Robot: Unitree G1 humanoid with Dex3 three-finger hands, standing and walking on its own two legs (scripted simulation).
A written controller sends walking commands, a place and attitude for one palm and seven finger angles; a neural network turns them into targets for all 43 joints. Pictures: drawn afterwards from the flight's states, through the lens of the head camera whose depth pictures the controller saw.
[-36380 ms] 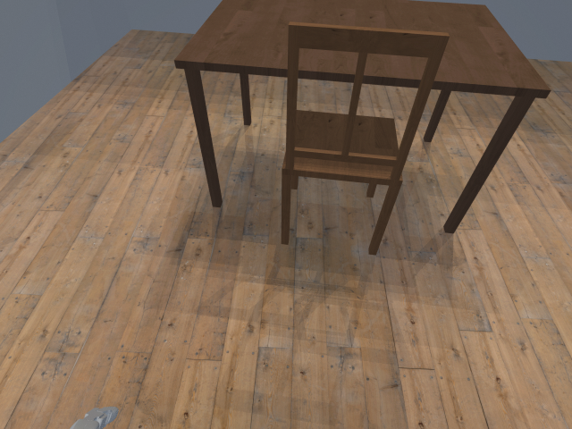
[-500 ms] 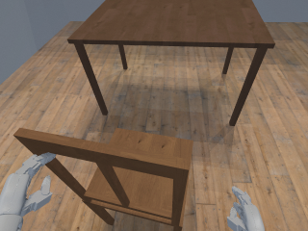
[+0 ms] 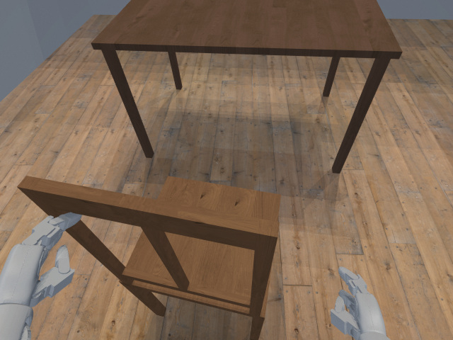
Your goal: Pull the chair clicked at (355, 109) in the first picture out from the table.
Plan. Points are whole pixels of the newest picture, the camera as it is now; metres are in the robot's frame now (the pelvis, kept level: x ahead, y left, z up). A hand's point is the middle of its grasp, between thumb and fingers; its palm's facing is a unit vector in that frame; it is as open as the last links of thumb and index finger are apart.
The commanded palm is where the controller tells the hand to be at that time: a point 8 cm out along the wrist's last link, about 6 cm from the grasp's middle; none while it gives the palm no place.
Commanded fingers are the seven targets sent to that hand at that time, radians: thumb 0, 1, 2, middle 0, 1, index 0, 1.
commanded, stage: step back with the hand held close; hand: left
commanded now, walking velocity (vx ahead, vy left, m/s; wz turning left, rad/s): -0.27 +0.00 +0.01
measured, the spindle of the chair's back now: (170, 261) +0.26 +0.17 -0.08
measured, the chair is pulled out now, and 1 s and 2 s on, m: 0.68 0.68 0.68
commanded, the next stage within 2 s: stop stepping back and stand still in 0.82 s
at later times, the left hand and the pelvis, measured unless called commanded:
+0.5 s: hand out of the picture +0.12 +0.30 +0.16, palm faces +0.52 -0.71 -0.48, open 7.4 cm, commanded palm +0.06 +0.32 +0.18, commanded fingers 0.00 0.90 0.90 -0.20 -0.30 -0.20 -0.30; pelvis -0.08 +0.02 -0.01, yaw +0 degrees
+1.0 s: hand out of the picture +0.00 +0.28 +0.15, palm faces +0.41 -0.75 -0.52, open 7.4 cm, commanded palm -0.06 +0.32 +0.18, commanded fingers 0.00 0.90 0.90 -0.20 -0.30 -0.20 -0.30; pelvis -0.20 +0.02 -0.02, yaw +0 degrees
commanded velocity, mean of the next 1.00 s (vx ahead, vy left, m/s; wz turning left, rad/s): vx -0.25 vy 0.00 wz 0.00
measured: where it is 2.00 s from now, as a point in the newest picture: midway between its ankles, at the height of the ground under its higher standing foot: outside the picture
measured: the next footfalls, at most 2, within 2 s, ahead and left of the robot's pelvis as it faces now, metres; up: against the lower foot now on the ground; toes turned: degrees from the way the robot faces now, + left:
left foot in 0.56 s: -0.05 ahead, +0.16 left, +0.00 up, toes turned +1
right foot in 0.72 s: -0.07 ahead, -0.12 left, +0.00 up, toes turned +0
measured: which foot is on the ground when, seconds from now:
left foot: down 0.00-0.38, up 0.40-0.54, down 0.56-0.96, up 0.98-1.00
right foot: down 0.00-0.60, up 0.62-0.70, down 0.72-1.00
